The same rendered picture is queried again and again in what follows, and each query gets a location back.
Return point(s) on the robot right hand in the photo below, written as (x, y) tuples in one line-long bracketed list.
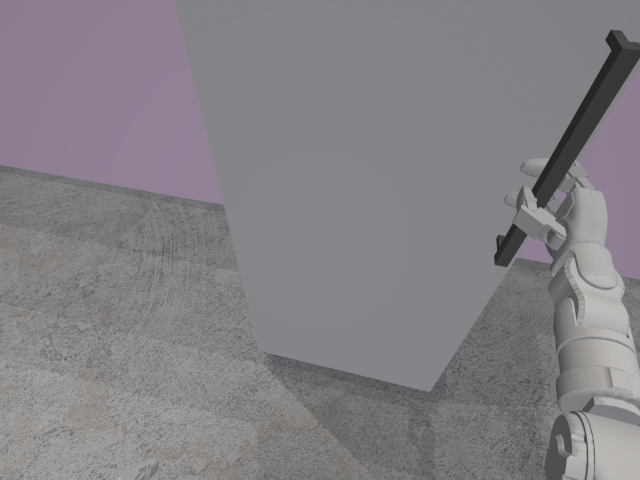
[(581, 217)]

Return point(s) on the robot right upper arm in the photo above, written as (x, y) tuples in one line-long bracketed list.
[(585, 446)]

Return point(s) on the fridge door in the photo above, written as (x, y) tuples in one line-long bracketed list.
[(364, 149)]

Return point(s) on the right robot forearm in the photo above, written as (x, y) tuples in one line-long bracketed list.
[(599, 371)]

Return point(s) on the robot left hand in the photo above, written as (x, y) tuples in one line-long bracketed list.
[(143, 471)]

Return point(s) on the handle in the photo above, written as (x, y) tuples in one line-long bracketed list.
[(613, 74)]

